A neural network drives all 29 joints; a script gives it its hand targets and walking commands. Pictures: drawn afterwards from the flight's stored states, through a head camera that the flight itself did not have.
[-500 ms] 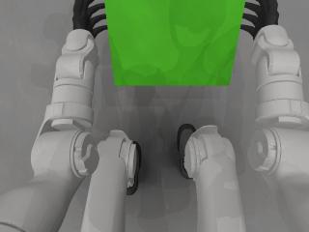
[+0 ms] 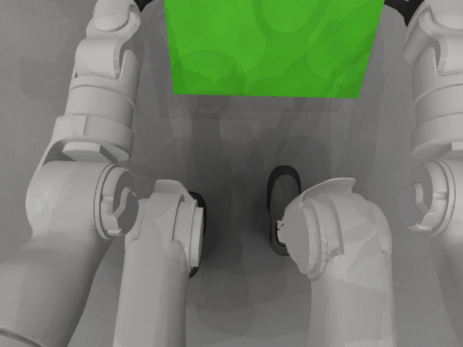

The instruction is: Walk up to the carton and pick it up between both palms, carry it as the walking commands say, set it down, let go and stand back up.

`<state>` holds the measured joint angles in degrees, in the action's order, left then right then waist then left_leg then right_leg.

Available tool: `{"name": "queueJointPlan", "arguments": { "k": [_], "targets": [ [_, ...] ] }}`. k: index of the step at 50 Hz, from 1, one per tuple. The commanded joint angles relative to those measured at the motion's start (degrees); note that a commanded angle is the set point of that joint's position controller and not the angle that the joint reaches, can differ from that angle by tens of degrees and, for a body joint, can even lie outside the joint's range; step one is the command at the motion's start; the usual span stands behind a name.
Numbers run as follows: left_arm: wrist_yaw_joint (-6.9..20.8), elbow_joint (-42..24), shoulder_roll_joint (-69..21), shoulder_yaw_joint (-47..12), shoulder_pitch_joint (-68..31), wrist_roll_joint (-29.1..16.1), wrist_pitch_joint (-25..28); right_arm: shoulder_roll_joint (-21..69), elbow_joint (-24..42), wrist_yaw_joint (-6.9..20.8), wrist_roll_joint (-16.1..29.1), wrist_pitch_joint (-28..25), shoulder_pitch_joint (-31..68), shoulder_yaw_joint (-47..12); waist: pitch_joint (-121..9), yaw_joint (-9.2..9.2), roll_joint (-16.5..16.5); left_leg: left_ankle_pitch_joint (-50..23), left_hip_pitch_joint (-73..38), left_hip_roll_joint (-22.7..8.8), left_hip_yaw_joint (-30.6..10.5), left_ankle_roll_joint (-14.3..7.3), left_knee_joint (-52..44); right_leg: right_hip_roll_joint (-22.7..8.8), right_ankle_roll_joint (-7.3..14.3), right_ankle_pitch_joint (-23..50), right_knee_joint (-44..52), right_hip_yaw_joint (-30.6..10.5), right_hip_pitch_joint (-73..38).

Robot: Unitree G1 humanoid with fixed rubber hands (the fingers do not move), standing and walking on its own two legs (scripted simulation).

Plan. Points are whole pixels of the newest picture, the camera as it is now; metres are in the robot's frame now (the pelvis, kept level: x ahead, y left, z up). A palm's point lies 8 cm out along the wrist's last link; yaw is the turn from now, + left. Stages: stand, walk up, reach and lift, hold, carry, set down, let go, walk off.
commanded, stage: set down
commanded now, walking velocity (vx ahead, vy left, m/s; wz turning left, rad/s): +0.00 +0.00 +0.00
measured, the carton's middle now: (266, 13) +0.55 -0.08 -0.26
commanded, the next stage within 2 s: none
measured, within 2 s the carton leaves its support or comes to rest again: rests again in 1.96 s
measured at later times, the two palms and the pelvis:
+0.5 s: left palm out of the picture +0.56 +0.10 -0.16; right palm out of the picture +0.53 -0.27 -0.16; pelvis +0.00 +0.00 -0.01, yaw +0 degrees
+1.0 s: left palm out of the picture +0.57 +0.10 -0.17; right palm out of the picture +0.54 -0.27 -0.17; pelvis +0.01 +0.00 -0.01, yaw +0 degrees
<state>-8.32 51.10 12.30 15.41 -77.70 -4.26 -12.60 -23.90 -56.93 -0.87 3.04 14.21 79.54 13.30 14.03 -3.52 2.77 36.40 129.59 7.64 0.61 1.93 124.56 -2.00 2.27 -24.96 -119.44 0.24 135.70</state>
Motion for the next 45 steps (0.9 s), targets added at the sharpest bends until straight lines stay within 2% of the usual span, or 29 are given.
{"name": "queueJointPlan", "arguments": {
  "k": [1, 13, 27, 45],
  "targets": [
    [14.5, -5.2, -44.5, -19.7, -32.3, -4.0, 1.3, 44.2, 7.3, 15.3, 6.0, -3.3, 30.5, -15.8, -62.8, -3.16, 1.5, -12.1, -17.4, 0.4, 2.3, -1.4, -11.4, 3.9, -0.5, 16.0, 3.8, 0.1, -46.5],
    [15.6, -1.2, -45.5, -17.4, -30.0, -2.4, 0.9, 43.9, 3.0, 16.6, 5.7, -3.7, 29.2, -14.3, -55.0, -3.53, 1.9, -11.8, -16.1, 0.2, 1.6, -1.5, -10.1, 3.6, 0.1, 14.5, 2.2, -0.1, -42.5],
    [16.7, 1.7, -43.7, -13.9, -25.4, 0.9, 0.0, 43.1, -1.1, 17.5, 3.5, -2.8, 24.7, -12.0, -47.1, -2.69, 2.0, -8.9, -11.7, 0.0, 1.8, -1.6, -9.7, 3.5, 0.6, 12.2, 2.0, -1.3, -40.4],
    [17.0, 3.8, -42.7, -12.1, -18.7, 4.0, -0.7, 41.9, -4.2, 18.0, 1.2, -2.3, 18.9, -10.0, -41.8, -2.10, 2.3, -9.9, -10.5, -0.2, 1.4, -1.4, -9.2, 3.2, 0.6, 12.7, 1.3, -2.0, -37.3]
  ]
}}
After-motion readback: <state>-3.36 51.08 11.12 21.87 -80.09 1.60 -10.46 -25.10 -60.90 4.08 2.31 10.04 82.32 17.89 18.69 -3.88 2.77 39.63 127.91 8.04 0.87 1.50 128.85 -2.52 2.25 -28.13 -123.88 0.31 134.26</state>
